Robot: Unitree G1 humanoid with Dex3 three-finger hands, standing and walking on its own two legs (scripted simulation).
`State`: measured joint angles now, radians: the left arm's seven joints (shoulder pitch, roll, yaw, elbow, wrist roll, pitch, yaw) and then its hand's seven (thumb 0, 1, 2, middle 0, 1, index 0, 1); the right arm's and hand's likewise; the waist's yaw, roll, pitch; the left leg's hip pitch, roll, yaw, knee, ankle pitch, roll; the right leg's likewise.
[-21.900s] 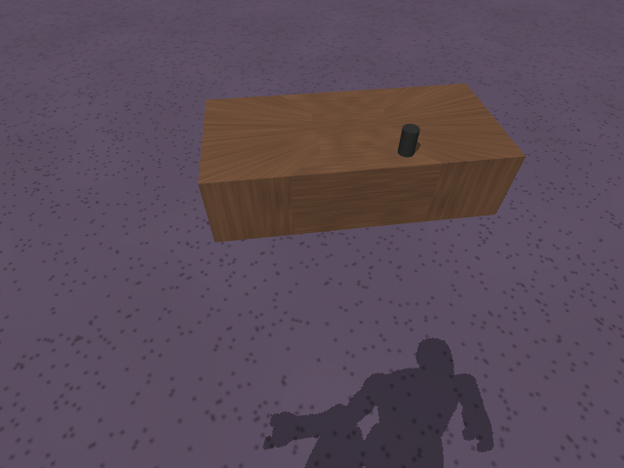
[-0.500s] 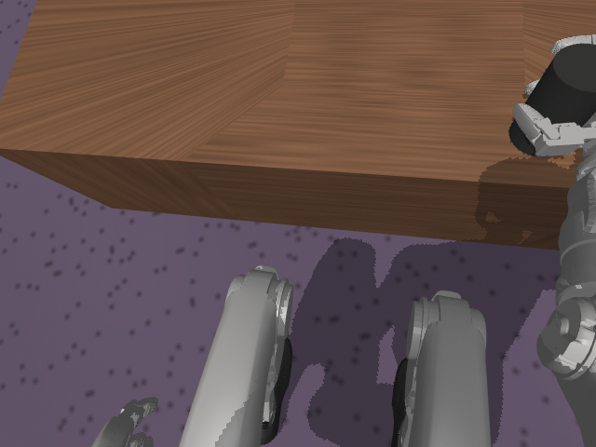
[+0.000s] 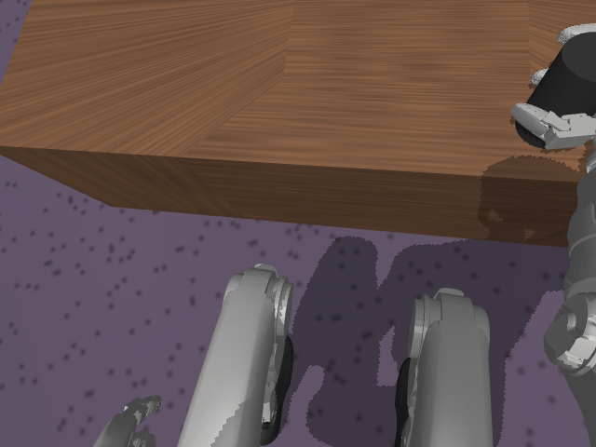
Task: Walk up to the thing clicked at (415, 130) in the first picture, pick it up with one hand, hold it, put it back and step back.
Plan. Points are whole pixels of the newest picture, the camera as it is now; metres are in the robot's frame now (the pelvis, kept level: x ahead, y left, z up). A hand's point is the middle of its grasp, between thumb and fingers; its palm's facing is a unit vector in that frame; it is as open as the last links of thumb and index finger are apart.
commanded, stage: open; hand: right
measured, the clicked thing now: (567, 96) +0.54 -0.24 +0.00
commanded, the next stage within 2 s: withdraw in 0.18 s
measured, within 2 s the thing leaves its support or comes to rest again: neither
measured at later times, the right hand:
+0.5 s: hand (583, 85) +0.54 -0.25 +0.02, palm faces +0.19 +0.98 -0.05, open 15.7 cm
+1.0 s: hand out of the picture +0.51 -0.33 +0.13, palm faces +0.23 +0.91 -0.34, open 17.2 cm
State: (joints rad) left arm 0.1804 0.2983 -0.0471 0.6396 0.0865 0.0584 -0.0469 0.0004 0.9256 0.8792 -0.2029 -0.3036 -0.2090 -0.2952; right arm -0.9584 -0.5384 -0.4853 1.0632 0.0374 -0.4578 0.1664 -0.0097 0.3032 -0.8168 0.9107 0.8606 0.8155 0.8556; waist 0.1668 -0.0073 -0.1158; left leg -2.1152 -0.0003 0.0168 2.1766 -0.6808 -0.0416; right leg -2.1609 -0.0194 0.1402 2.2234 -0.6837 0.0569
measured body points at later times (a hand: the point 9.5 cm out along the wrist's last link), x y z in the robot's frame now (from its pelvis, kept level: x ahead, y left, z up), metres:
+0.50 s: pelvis +0.00 +0.00 +0.01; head +0.23 -0.05 +0.39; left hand +0.08 +0.27 -0.11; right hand +0.52 -0.30 +0.02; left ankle +0.09 +0.13 -0.35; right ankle +0.08 -0.14 -0.35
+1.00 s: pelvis +0.02 -0.01 +0.14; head +0.22 -0.05 +0.54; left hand +0.10 +0.26 +0.02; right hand +0.49 -0.37 +0.15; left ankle +0.09 +0.13 -0.35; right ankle +0.08 -0.14 -0.35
